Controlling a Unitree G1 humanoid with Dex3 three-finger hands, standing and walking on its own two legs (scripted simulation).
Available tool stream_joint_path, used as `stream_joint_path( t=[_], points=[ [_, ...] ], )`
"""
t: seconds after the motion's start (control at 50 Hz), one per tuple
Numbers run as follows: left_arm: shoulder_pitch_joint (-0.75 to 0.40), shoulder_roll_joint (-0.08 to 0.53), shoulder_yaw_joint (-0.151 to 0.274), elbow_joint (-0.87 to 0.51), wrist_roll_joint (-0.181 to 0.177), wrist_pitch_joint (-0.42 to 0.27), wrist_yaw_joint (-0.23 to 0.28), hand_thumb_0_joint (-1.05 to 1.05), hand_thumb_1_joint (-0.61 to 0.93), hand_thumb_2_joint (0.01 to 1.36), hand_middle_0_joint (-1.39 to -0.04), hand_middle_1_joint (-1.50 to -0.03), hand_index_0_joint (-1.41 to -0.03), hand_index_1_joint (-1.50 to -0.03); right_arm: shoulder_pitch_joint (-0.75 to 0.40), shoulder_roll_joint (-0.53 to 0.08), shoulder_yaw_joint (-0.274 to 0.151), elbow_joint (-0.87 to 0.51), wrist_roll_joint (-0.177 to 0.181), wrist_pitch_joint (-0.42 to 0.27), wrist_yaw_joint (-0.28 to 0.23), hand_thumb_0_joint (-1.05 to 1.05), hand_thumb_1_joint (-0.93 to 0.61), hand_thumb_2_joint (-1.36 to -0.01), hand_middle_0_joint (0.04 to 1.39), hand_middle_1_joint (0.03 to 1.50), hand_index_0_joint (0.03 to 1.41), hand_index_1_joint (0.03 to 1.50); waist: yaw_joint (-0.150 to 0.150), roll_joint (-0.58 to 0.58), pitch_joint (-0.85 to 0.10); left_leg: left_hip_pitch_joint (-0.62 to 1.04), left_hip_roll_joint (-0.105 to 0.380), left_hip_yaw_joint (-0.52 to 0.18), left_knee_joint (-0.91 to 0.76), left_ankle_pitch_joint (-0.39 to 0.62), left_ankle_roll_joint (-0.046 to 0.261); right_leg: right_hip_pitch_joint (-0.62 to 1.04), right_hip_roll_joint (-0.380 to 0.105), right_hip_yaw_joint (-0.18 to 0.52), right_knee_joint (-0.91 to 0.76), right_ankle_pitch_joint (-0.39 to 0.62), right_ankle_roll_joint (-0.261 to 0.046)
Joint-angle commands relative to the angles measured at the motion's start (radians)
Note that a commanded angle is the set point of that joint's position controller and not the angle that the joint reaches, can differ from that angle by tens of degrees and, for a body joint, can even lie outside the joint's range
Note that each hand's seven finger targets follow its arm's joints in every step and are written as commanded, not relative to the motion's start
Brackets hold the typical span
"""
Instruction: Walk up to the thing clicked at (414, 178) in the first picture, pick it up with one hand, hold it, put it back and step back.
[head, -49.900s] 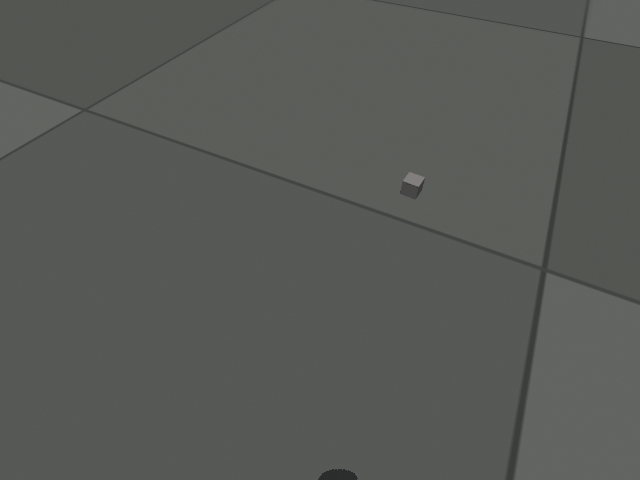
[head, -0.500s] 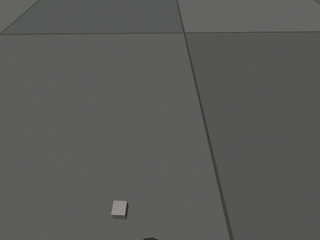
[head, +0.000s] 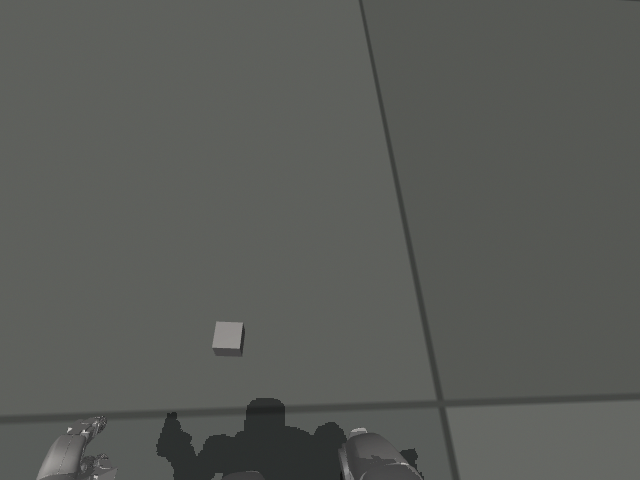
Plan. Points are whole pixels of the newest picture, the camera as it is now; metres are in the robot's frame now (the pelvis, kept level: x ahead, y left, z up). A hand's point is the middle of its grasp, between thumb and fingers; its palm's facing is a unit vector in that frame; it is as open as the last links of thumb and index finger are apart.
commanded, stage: step back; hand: left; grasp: from above
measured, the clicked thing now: (229, 339) +0.52 +0.21 -0.72
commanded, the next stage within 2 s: none
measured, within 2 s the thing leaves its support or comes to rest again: neither
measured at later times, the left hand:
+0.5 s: hand out of the picture +0.02 +0.24 -0.13, palm faces -0.08 -0.91 -0.40, open 7.3 cm
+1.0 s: hand out of the picture -0.16 +0.26 -0.15, palm faces -0.07 -0.92 -0.38, open 7.3 cm
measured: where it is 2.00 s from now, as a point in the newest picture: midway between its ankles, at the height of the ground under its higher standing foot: outside the picture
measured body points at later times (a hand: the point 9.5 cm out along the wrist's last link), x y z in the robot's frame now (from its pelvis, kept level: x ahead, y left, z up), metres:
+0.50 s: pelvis -0.11 -0.02 +0.01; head -0.06 -0.03 +0.45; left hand +0.03 +0.28 -0.10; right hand -0.03 -0.34 -0.12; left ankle -0.11 +0.11 -0.65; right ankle -0.08 -0.13 -0.72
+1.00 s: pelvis -0.26 -0.01 +0.01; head -0.20 +0.01 +0.45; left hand -0.15 +0.31 -0.12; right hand -0.16 -0.33 -0.09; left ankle -0.19 +0.11 -0.72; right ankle -0.31 -0.16 -0.67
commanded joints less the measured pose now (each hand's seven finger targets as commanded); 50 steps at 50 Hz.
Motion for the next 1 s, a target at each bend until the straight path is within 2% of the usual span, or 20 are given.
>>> stream_joint_path(
  t=[0.0, 0.06, 0.16, 0.24, 0.3, 0.32, 0.34, 0.36, 0.4, 0.44, 0.58, 0.64, 0.66, 0.68, 0.7, 0.72, 0.76, 0.78, 0.9, 0.98],
  points=[
    [0.088, 0.163, 0.043, -0.066, -0.022, -0.023, 0.017, 0.000, 0.900, 0.900, -0.200, -0.300, -0.200, -0.300, -0.068, -0.261, -0.069, -0.110, 0.001, -0.033, -0.046, 0.000, -0.900, -0.900, 0.200, 0.300, 0.200, 0.300, 0.048, 0.206, -0.215, 0.193, 0.260, -0.219, -0.199, 0.747, 0.082, -0.105, 0.042, 0.051, 0.238, 0.047, -0.017],
    [0.106, 0.160, 0.053, -0.077, -0.009, -0.030, 0.008, 0.000, 0.900, 0.900, -0.200, -0.300, -0.200, -0.300, -0.019, -0.237, -0.068, -0.120, 0.007, -0.032, -0.051, 0.000, -0.900, -0.900, 0.200, 0.300, 0.200, 0.300, 0.016, 0.183, -0.241, 0.263, 0.272, -0.212, -0.175, 0.752, 0.129, -0.077, 0.037, 0.012, 0.205, 0.045, 0.019],
    [0.083, 0.152, 0.060, -0.119, -0.006, -0.034, 0.001, 0.000, 0.900, 0.900, -0.200, -0.300, -0.200, -0.300, 0.058, -0.260, -0.077, -0.132, 0.011, -0.029, -0.053, 0.000, -0.900, -0.900, 0.200, 0.300, 0.200, 0.300, -0.031, 0.183, -0.242, 0.284, 0.319, -0.237, -0.160, 0.729, 0.184, -0.025, 0.002, -0.038, 0.017, 0.012, 0.023],
    [0.145, 0.143, 0.065, -0.101, -0.002, -0.039, -0.010, 0.000, 0.900, 0.900, -0.200, -0.300, -0.200, -0.300, 0.010, -0.274, -0.077, -0.156, 0.014, -0.022, -0.046, 0.000, -0.900, -0.900, 0.200, 0.300, 0.200, 0.300, -0.002, 0.205, -0.260, 0.197, 0.318, -0.236, -0.147, 0.543, 0.168, 0.105, -0.036, -0.105, -0.224, 0.061, -0.001],
    [0.228, 0.141, 0.070, -0.061, 0.010, -0.052, -0.011, 0.000, 0.900, 0.900, -0.200, -0.300, -0.200, -0.300, -0.036, -0.260, -0.062, -0.164, 0.025, -0.014, -0.037, 0.000, -0.900, -0.900, 0.200, 0.300, 0.200, 0.300, 0.045, 0.156, -0.257, 0.015, 0.265, -0.179, -0.088, 0.378, 0.091, 0.314, -0.039, -0.122, -0.476, 0.321, -0.032],
    [0.231, 0.193, 0.086, -0.070, 0.021, -0.059, -0.010, 0.000, 0.900, 0.900, -0.200, -0.300, -0.200, -0.300, -0.024, -0.228, -0.052, -0.168, 0.033, -0.013, -0.034, 0.000, -0.900, -0.900, 0.200, 0.300, 0.200, 0.300, 0.038, 0.046, -0.267, -0.109, 0.201, -0.146, -0.019, 0.241, 0.035, 0.381, -0.144, 0.044, -0.503, 0.397, -0.070],
    [0.183, 0.276, 0.100, -0.087, 0.005, -0.055, -0.015, 0.000, 0.900, 0.900, -0.200, -0.300, -0.200, -0.300, -0.074, -0.195, -0.048, -0.179, 0.041, -0.012, -0.035, 0.000, -0.900, -0.900, 0.200, 0.300, 0.200, 0.300, 0.055, -0.170, -0.212, -0.164, -0.004, -0.025, 0.179, -0.034, -0.031, 0.261, -0.311, 0.266, -0.577, 0.469, -0.219],
    [0.127, 0.302, 0.105, -0.127, 0.017, -0.061, -0.013, 0.000, 0.900, 0.900, -0.200, -0.300, -0.200, -0.300, -0.066, -0.209, -0.057, -0.165, 0.036, -0.001, -0.042, 0.000, -0.900, -0.900, 0.200, 0.300, 0.200, 0.300, 0.063, -0.209, -0.170, -0.149, -0.042, -0.077, 0.417, -0.267, -0.045, 0.146, -0.442, 0.388, -0.618, 0.519, -0.319],
    [0.062, 0.215, 0.083, -0.152, -0.005, -0.062, -0.005, 0.000, 0.900, 0.900, -0.200, -0.300, -0.200, -0.300, 0.018, -0.223, -0.053, -0.130, 0.044, 0.004, -0.040, 0.000, -0.900, -0.900, 0.200, 0.300, 0.200, 0.300, 0.015, -0.033, -0.148, -0.152, -0.058, -0.178, 0.541, -0.188, -0.046, 0.143, -0.341, 0.200, -0.565, 0.612, -0.256],
    [0.045, 0.192, 0.079, -0.161, 0.005, -0.056, 0.000, 0.000, 0.900, 0.900, -0.200, -0.300, -0.200, -0.300, 0.041, -0.211, -0.042, -0.121, 0.045, -0.006, -0.044, 0.000, -0.900, -0.900, 0.200, 0.300, 0.200, 0.300, 0.013, -0.065, -0.160, -0.183, -0.077, -0.149, 0.539, -0.141, -0.058, 0.190, -0.272, 0.093, -0.519, 0.648, -0.209],
    [0.114, 0.192, 0.079, -0.183, 0.011, -0.039, 0.003, 0.000, 0.900, 0.900, -0.200, -0.300, -0.200, -0.300, 0.064, -0.200, -0.038, -0.141, 0.024, -0.018, -0.043, 0.000, -0.900, -0.900, 0.200, 0.300, 0.200, 0.300, 0.059, -0.132, -0.261, -0.139, 0.010, -0.055, 0.089, -0.149, -0.064, 0.411, -0.302, 0.089, -0.439, 0.684, -0.213],
    [0.078, 0.210, 0.070, -0.193, -0.002, -0.022, -0.008, 0.000, 0.900, 0.900, -0.200, -0.300, -0.200, -0.300, 0.151, -0.197, -0.055, -0.102, 0.012, -0.025, -0.032, 0.000, -0.900, -0.900, 0.200, 0.300, 0.200, 0.300, 0.002, -0.076, -0.280, 0.056, -0.005, 0.019, -0.228, 0.133, -0.033, 0.299, -0.247, 0.028, -0.369, 0.539, -0.132],
    [0.097, 0.176, 0.061, -0.197, -0.003, -0.017, -0.011, 0.000, 0.900, 0.900, -0.200, -0.300, -0.200, -0.300, 0.140, -0.228, -0.065, -0.109, -0.002, -0.030, -0.033, 0.000, -0.900, -0.900, 0.200, 0.300, 0.200, 0.300, 0.009, -0.009, -0.267, 0.110, 0.077, -0.106, -0.273, 0.152, -0.006, 0.184, -0.203, 0.016, -0.328, 0.401, -0.083],
    [0.091, 0.140, 0.052, -0.205, -0.007, -0.018, -0.015, 0.000, 0.900, 0.900, -0.200, -0.300, -0.200, -0.300, 0.112, -0.322, -0.087, -0.127, -0.014, -0.032, -0.029, 0.000, -0.900, -0.900, 0.200, 0.300, 0.200, 0.300, 0.004, 0.229, -0.253, 0.154, 0.310, -0.422, -0.330, 0.217, 0.093, -0.018, -0.060, -0.084, -0.158, 0.119, -0.024],
    [0.002, 0.181, 0.077, -0.215, -0.001, -0.023, 0.000, 0.000, 0.900, 0.900, -0.200, -0.300, -0.200, -0.300, 0.062, -0.405, -0.101, -0.152, -0.005, -0.030, -0.023, 0.000, -0.900, -0.900, 0.200, 0.300, 0.200, 0.300, -0.048, 0.315, -0.210, -0.032, 0.463, -0.561, -0.372, 0.335, 0.241, 0.019, 0.023, -0.073, 0.068, -0.127, 0.003],
    [-0.014, 0.186, 0.081, -0.196, 0.011, -0.020, 0.005, 0.000, 0.900, 0.900, -0.200, -0.300, -0.200, -0.300, 0.021, -0.370, -0.095, -0.155, -0.007, -0.040, -0.029, 0.000, -0.900, -0.900, 0.200, 0.300, 0.200, 0.300, -0.029, 0.230, -0.172, -0.084, 0.462, -0.531, -0.353, 0.410, 0.260, 0.029, 0.029, 0.027, 0.228, -0.116, -0.002],
    [0.094, 0.160, 0.077, -0.152, -0.016, -0.017, 0.004, 0.000, 0.900, 0.900, -0.200, -0.300, -0.200, -0.300, -0.064, -0.286, -0.062, -0.165, -0.009, -0.042, -0.041, 0.000, -0.900, -0.900, 0.200, 0.300, 0.200, 0.300, 0.053, 0.133, -0.176, -0.004, 0.320, -0.302, -0.267, 0.552, 0.174, -0.027, 0.059, 0.056, 0.338, -0.020, -0.015],
    [0.133, 0.171, 0.084, -0.135, -0.015, -0.016, 0.001, 0.000, 0.900, 0.900, -0.200, -0.300, -0.200, -0.300, -0.069, -0.276, -0.062, -0.170, -0.003, -0.043, -0.044, 0.000, -0.900, -0.900, 0.200, 0.300, 0.200, 0.300, 0.066, 0.163, -0.169, -0.001, 0.306, -0.262, -0.251, 0.556, 0.166, -0.029, 0.055, 0.045, 0.367, 0.013, -0.011],
    [0.125, 0.156, 0.082, -0.149, -0.001, -0.022, -0.012, 0.000, 0.900, 0.900, -0.200, -0.300, -0.200, -0.300, 0.028, -0.274, -0.073, -0.177, 0.002, -0.037, -0.049, 0.000, -0.900, -0.900, 0.200, 0.300, 0.200, 0.300, -0.007, 0.213, -0.205, 0.174, 0.319, -0.247, -0.198, 0.563, 0.214, -0.027, 0.013, -0.013, 0.146, -0.022, 0.050],
    [0.182, 0.150, 0.071, -0.109, -0.001, -0.034, -0.018, 0.000, 0.900, 0.900, -0.200, -0.300, -0.200, -0.300, -0.004, -0.298, -0.077, -0.193, -0.001, -0.021, -0.042, 0.000, -0.900, -0.900, 0.200, 0.300, 0.200, 0.300, 0.004, 0.265, -0.265, 0.126, 0.297, -0.220, -0.158, 0.464, 0.177, 0.136, -0.038, -0.120, -0.197, 0.026, 0.030]
  ],
)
